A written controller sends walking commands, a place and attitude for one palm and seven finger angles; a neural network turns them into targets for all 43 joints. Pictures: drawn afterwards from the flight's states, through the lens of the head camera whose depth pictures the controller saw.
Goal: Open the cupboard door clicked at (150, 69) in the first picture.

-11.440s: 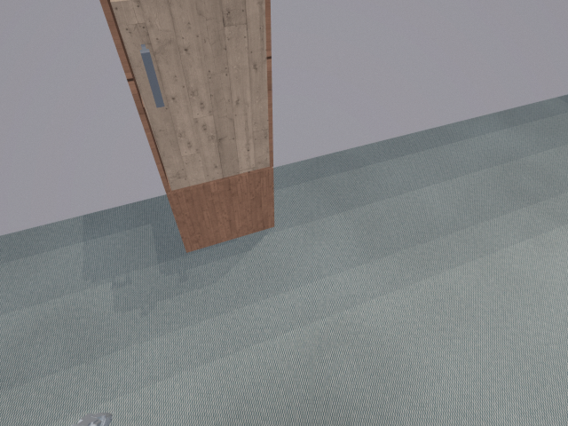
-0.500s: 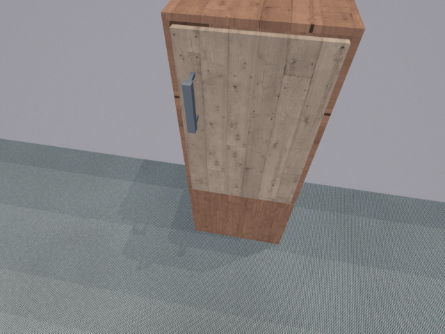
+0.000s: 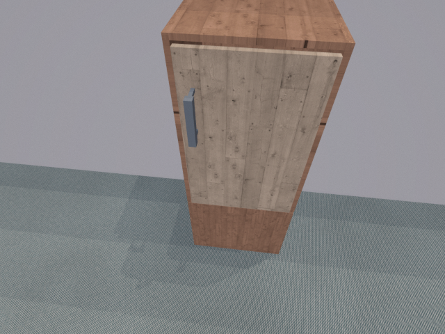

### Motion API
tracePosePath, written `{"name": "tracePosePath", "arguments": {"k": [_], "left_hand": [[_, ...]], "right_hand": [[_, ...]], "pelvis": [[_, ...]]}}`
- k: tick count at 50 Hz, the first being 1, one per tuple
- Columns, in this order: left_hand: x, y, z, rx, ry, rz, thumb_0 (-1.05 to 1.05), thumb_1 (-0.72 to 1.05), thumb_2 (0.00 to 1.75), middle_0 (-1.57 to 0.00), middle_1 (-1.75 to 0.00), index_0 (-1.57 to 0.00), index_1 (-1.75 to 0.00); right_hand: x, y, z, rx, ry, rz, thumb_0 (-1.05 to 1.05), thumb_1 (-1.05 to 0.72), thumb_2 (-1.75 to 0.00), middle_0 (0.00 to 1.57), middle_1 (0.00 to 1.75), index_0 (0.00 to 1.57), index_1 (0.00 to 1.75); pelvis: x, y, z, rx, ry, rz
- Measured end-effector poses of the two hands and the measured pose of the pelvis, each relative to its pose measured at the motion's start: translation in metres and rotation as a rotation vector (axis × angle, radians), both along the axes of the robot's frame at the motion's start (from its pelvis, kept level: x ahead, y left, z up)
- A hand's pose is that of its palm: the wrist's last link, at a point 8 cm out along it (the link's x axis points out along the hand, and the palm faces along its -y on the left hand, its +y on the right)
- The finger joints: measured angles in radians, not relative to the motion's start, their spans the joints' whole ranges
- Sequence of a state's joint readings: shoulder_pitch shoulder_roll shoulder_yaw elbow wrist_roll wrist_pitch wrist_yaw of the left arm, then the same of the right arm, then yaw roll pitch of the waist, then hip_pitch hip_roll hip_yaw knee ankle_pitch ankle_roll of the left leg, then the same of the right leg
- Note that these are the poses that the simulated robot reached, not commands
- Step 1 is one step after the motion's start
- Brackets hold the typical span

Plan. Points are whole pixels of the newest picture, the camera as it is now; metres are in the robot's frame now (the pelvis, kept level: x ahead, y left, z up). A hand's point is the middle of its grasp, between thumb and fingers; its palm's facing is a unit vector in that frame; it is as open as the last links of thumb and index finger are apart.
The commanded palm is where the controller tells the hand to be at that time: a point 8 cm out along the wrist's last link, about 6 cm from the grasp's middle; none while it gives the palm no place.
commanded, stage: look again from close up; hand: left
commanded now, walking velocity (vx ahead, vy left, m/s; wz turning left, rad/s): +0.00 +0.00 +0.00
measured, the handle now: (192, 118) +0.60 +0.12 +0.05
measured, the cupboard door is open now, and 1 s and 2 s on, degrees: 0 0 0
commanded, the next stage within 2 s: come to a stop and stand still in 0.60 s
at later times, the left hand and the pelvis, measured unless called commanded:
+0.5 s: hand out of the picture +0.00 +0.12 -0.17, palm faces +0.04 -0.98 -0.20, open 7.3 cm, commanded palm none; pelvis +0.01 -0.05 +0.00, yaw +1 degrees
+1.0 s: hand out of the picture +0.00 +0.11 -0.17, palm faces +0.06 -0.98 -0.21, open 7.3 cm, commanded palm none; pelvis +0.00 -0.07 +0.00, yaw +2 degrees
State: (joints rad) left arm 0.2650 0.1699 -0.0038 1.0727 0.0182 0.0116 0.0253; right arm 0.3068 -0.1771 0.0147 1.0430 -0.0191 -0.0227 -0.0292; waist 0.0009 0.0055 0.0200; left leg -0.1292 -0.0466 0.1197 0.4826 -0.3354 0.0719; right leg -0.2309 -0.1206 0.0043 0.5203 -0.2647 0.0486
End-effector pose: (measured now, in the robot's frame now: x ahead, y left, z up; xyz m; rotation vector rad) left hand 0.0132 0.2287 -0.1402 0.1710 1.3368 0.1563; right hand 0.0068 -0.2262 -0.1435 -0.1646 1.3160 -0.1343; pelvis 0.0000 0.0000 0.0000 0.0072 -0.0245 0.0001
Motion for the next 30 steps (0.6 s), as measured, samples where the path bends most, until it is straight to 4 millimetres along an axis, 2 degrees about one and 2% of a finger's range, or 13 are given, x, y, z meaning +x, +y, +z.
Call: {"name": "tracePosePath", "arguments": {"k": [6, 12, 17, 30], "left_hand": [[0.004, -0.013, 0.000, -0.003, 0.011, -0.002, 0.01, 0.92, 0.89, -0.20, -0.30, -0.20, -0.30], [0.001, -0.026, 0.001, -0.001, 0.033, 0.009, 0.01, 0.92, 0.89, -0.20, -0.30, -0.20, -0.30], [-0.004, -0.039, 0.001, -0.004, 0.055, 0.021, 0.01, 0.92, 0.89, -0.20, -0.30, -0.20, -0.30], [-0.017, -0.071, -0.001, -0.026, 0.080, 0.050, 0.01, 0.92, 0.89, -0.20, -0.30, -0.20, -0.30]], "right_hand": [[-0.021, 0.000, -0.004, 0.027, 0.072, -0.026, 0.00, -0.91, -0.90, 0.20, 0.30, 0.20, 0.30], [-0.028, -0.005, -0.006, 0.046, 0.111, -0.036, 0.00, -0.90, -0.90, 0.20, 0.30, 0.20, 0.30], [-0.021, -0.014, -0.007, 0.051, 0.115, -0.033, 0.00, -0.90, -0.90, 0.20, 0.30, 0.20, 0.30], [0.010, -0.047, -0.004, 0.023, 0.071, -0.003, 0.01, -0.91, -0.90, 0.19, 0.30, 0.19, 0.30]], "pelvis": [[0.003, -0.009, 0.000, 0.001, 0.003, 0.000], [0.007, -0.022, 0.001, 0.002, 0.008, 0.005], [0.010, -0.033, 0.001, 0.002, 0.013, 0.009], [0.014, -0.057, 0.003, 0.001, 0.018, 0.020]]}}
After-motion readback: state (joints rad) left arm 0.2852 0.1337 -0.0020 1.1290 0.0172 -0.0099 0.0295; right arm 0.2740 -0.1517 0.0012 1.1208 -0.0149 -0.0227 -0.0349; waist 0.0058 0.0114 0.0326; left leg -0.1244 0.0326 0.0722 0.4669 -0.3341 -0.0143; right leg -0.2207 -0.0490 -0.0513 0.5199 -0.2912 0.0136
